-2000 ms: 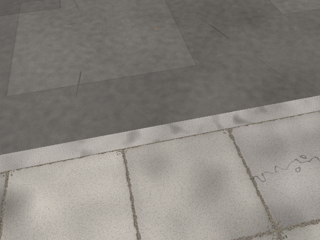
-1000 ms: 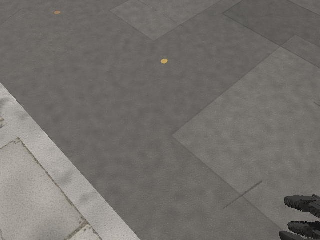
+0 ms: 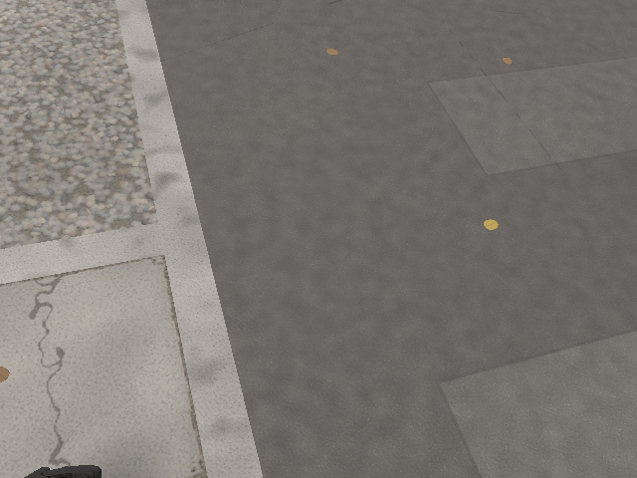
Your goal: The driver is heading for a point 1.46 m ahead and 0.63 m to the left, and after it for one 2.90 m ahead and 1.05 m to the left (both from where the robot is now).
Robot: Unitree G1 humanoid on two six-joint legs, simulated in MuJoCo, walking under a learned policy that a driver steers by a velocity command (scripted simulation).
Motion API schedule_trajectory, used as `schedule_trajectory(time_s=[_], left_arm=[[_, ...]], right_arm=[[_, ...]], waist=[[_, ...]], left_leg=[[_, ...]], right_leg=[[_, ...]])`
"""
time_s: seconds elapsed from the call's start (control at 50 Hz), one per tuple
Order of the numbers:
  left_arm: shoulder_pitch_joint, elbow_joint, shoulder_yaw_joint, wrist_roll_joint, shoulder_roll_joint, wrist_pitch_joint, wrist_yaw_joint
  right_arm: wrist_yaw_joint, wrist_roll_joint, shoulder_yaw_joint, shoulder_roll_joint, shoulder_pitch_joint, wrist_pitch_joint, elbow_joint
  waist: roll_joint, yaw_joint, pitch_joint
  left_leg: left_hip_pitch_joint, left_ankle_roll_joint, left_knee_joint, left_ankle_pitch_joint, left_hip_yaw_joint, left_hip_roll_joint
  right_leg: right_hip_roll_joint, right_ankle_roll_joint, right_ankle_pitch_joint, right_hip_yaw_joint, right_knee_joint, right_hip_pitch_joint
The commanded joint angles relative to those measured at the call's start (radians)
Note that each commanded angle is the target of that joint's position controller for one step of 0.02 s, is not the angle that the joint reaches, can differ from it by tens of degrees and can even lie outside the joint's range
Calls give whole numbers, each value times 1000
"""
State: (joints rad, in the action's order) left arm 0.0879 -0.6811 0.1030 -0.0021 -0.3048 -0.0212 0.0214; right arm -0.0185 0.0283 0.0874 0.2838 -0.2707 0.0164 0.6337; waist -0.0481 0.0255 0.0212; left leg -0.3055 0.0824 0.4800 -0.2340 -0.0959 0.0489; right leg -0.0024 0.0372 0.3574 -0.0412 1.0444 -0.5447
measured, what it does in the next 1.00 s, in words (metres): walks ahead, turning left: right foot, then left foot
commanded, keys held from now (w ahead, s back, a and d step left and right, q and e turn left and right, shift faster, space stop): w+q+shift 0.82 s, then w+e+shift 0.18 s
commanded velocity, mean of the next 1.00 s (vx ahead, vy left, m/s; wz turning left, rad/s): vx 0.84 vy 0.00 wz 0.86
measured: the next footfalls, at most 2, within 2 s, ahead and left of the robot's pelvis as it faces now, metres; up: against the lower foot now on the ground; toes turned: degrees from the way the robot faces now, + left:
right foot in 0.28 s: +0.18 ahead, -0.12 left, +0.00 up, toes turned +19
left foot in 0.74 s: +0.42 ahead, +0.28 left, +0.00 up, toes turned +46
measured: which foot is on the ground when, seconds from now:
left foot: down 0.00-0.26, up 0.28-0.72, down 0.74-1.00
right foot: up 0.00-0.26, down 0.28-0.74, up 0.76-1.00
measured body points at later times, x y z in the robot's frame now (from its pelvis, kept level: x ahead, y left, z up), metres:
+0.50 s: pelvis +0.18 +0.01 -0.01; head +0.21 +0.00 +0.44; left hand +0.08 +0.30 -0.10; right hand +0.48 -0.13 -0.09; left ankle +0.16 +0.15 -0.64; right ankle +0.14 -0.13 -0.74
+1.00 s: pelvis +0.48 +0.31 -0.01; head +0.51 +0.33 +0.43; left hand +0.41 +0.60 -0.10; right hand +0.71 +0.15 -0.14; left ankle +0.39 +0.25 -0.74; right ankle +0.71 +0.32 -0.68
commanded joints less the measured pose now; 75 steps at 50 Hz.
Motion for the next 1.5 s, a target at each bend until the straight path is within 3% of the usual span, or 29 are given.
schedule_trajectory(time_s=[0.02,0.12,0.14,0.2,0.24,0.26,0.28,0.3,0.32,0.38,0.54,0.62,0.7,0.74,0.76,0.78,0.82,0.88,0.98,1.06,1.12,1.16,1.18,1.2,1.22,1.24,1.28,1.36,1.5], left_arm=[[-106,93,26,-11,-84,-58,-21],[-155,98,13,-20,-45,-94,-39],[-94,60,-9,59,-41,-24,-53],[-119,102,-15,20,-56,11,-43],[30,65,-7,4,-83,-5,-24],[156,34,6,14,-128,-19,-9],[278,23,20,43,-208,-33,6],[237,36,36,77,-305,-36,8],[159,52,30,67,-244,-34,-1],[152,41,-16,34,-122,-38,-8],[352,-77,-29,41,-81,-81,-24],[429,-138,-29,47,-104,-78,-10],[391,-142,-11,42,-223,-43,12],[332,-110,-10,47,-218,-33,0],[326,-23,-40,38,-82,-42,-30],[231,69,-36,28,-147,-70,-29],[157,85,-53,23,-127,-98,-24],[289,5,-70,65,-87,-42,-32],[37,73,-95,26,-34,-23,-63],[-43,64,-98,-2,-24,-37,-83],[44,15,-76,5,-90,-34,-80],[349,-84,-42,8,-166,-20,-70],[594,-155,-17,9,-199,-15,-61],[673,-201,-5,8,-220,-4,-47],[495,-164,7,37,-290,-6,-42],[405,-103,8,23,-218,-1,-41],[332,-112,-11,14,-130,-5,-37],[311,-121,-17,9,-150,-53,-36],[380,-122,18,-12,-191,-59,-41]], right_arm=[[-20,-3,45,177,-3,-32,-69],[-26,8,43,183,-14,-40,-68],[26,-74,56,234,-34,-22,-44],[73,-47,42,195,14,-12,-70],[66,-45,37,187,114,-16,-101],[59,-49,25,147,139,-26,-111],[53,-47,-3,49,128,-43,-122],[44,-27,-18,29,126,-47,-170],[36,-47,-12,94,157,-40,-163],[92,-76,6,143,148,-23,-118],[124,-69,-27,92,327,-1,-138],[143,-67,-59,49,458,-9,-167],[106,-57,-39,98,182,-14,-85],[65,-56,25,208,-194,-25,48],[46,-46,56,319,-80,-6,32],[43,-62,65,360,-133,7,-9],[24,-53,53,288,-143,-9,57],[5,-58,-9,139,-16,-66,58],[40,-42,-23,126,-95,-130,127],[29,-37,-31,146,-166,-158,181],[-4,-61,-18,203,-143,-147,182],[-28,-94,-8,227,-65,-116,161],[-33,-91,1,250,46,-101,135],[-17,-96,-28,135,113,-115,112],[2,-48,-63,19,-54,-133,32],[4,-66,-79,84,-9,-155,18],[18,-88,-82,125,71,-164,12],[32,-116,-115,73,133,-87,-50],[40,-56,-125,59,365,-99,-131]], waist=[[186,4,-75],[215,14,-25],[294,34,-36],[223,17,5],[150,-86,-9],[67,-149,-33],[-142,-189,-113],[-226,-131,-109],[-112,-100,-58],[-69,-67,-16],[-49,-104,121],[-33,-122,177],[-115,79,-38],[-57,230,-216],[262,83,-214],[146,123,-365],[1,71,-108],[-29,-76,1],[57,-16,135],[44,20,105],[138,-52,-11],[171,-213,-143],[138,-366,-179],[-49,-356,-150],[-325,-106,-248],[-85,-150,-274],[173,-56,-40],[120,26,108],[-7,-117,35]], left_leg=[[202,151,-290,-366,-407,-218],[106,149,-248,-287,-401,-162],[81,132,-237,-333,-370,-100],[-71,127,-205,-338,-442,-84],[-240,92,-120,-352,-460,-70],[-380,54,14,-387,-399,-20],[-463,17,350,-418,-214,92],[-640,-3,558,-310,-105,118],[-666,-7,677,-189,-67,-7],[-578,-40,738,-34,-18,-69],[-651,-36,692,140,81,-108],[-553,31,435,84,238,-95],[-80,133,309,-72,315,69],[488,190,166,-106,148,69],[753,275,42,-311,-348,-195],[819,368,-108,-323,-704,-291],[547,311,-208,-117,-569,-266],[192,248,-233,85,-300,-170],[54,124,-369,463,-21,-58],[222,31,-457,836,108,-103],[429,-38,-278,1334,171,-162],[405,-68,130,1527,195,-194],[264,-81,549,1417,223,-156],[-69,-66,1024,328,206,13],[-535,-121,1322,-307,44,104],[-578,-83,1241,-178,-61,38],[-472,-54,1001,-43,-43,-67],[-310,-117,675,-64,38,-138],[-89,-121,92,357,103,-69]], right_leg=[[-11,-1,-100,-50,-162,-141],[-62,30,-132,-45,-389,-13],[-56,41,-86,24,-351,23],[-59,47,-55,15,-443,177],[-39,13,-120,-2,-556,452],[16,-8,-84,-23,-593,655],[250,-38,194,-267,-701,787],[456,-112,512,-700,-874,762],[476,-144,536,-718,-877,666],[294,-96,249,-290,-853,541],[244,-86,-142,120,-929,562],[238,-65,-506,272,-935,632],[298,-67,-1531,332,-497,664],[270,-72,-1077,297,73,326],[52,-2,48,270,458,-161],[0,-2,55,49,596,-295],[99,-19,-33,-16,431,-310],[179,-13,5,-5,244,-105],[170,-51,-303,111,-134,-95],[49,-133,-558,182,-381,23],[-70,-163,-473,216,-406,127],[-139,-196,-340,213,-369,398],[-90,-261,-320,141,-459,595],[-2,-301,-249,5,-396,775],[245,-526,-182,-611,-521,1023],[280,-527,66,-809,-743,954],[219,-420,117,-641,-837,563],[50,-380,-80,-373,-904,130],[7,-250,-559,-313,-840,284]])
Velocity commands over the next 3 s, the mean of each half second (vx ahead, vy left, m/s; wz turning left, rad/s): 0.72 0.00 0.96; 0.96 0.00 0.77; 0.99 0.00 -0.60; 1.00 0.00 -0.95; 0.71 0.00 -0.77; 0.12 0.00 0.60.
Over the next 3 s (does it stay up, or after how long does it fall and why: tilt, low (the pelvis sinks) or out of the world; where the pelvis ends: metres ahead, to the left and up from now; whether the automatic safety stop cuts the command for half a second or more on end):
stays up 1.76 0.87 0.00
